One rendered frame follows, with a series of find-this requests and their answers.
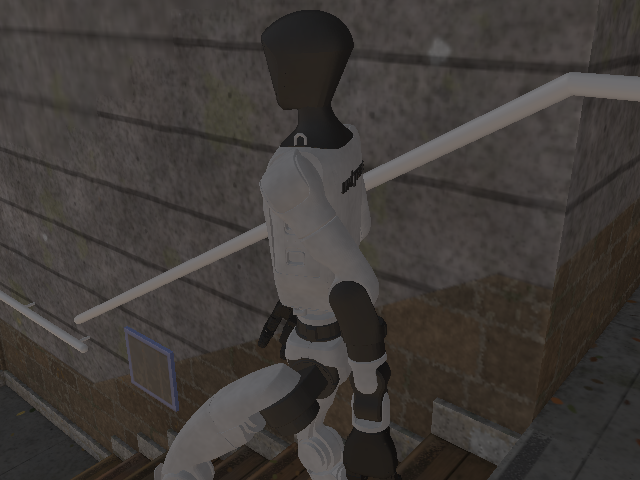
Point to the humanoid robot head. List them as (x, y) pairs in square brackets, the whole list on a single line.
[(306, 53)]

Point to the robot right hand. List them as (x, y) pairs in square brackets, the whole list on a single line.
[(280, 311)]

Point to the robot left forearm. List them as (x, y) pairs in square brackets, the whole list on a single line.
[(364, 331)]

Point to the robot right upper arm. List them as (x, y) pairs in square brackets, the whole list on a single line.
[(365, 213)]

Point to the robot left hand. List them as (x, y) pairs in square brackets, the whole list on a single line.
[(370, 455)]

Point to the robot left upper arm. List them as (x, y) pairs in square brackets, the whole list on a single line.
[(293, 189)]

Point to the right robot shin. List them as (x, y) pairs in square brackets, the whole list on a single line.
[(338, 472)]

